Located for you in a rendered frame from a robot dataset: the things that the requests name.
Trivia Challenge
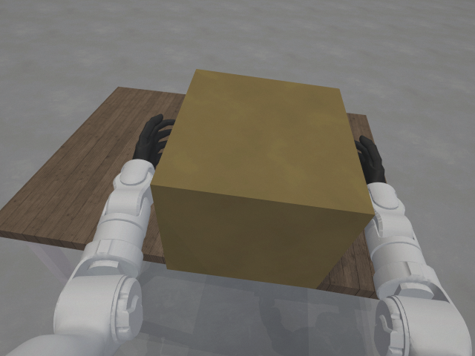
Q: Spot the table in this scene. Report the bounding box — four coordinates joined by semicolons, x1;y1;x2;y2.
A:
0;87;387;300

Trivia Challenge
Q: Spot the left robot upper arm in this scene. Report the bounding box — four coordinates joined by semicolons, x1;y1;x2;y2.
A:
5;274;143;356

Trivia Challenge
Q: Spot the robot left hand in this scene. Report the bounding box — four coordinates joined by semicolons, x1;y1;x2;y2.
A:
132;114;176;170

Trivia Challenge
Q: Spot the left robot forearm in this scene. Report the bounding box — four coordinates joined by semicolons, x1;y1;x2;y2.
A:
53;159;155;332

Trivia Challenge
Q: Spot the right robot forearm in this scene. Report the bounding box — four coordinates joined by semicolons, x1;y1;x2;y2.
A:
364;182;472;356

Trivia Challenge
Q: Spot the carton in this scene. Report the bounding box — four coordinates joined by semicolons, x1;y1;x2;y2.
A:
150;69;375;289

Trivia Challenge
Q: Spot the right robot upper arm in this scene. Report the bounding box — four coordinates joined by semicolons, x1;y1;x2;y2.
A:
374;295;470;356

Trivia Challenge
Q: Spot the robot right hand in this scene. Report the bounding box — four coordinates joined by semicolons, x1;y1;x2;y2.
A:
354;135;386;185

